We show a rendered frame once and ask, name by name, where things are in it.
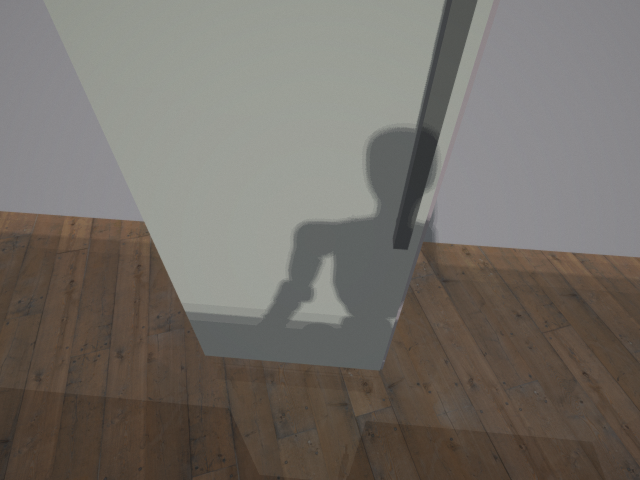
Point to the handle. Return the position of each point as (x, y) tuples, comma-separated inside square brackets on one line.
[(450, 46)]

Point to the fridge door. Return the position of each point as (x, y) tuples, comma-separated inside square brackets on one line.
[(266, 144)]

